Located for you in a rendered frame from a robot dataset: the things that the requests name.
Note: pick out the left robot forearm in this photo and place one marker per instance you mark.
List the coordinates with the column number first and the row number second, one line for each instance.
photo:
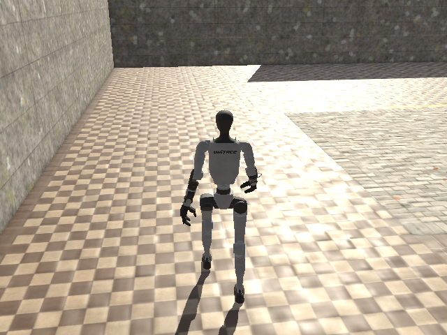
column 191, row 190

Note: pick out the left robot upper arm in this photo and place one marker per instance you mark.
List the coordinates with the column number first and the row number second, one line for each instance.
column 201, row 148

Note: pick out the right robot upper arm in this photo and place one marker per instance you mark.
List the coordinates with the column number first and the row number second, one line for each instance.
column 248, row 157

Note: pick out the robot torso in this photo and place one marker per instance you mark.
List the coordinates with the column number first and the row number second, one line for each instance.
column 224, row 162

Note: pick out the right robot shin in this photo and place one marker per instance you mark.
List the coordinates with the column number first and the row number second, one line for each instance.
column 240, row 268

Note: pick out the right robot forearm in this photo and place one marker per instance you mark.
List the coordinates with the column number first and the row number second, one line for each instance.
column 253, row 179

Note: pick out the robot right hand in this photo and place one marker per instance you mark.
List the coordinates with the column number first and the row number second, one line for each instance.
column 248, row 184

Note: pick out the robot left hand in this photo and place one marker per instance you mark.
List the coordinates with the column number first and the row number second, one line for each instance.
column 183, row 214

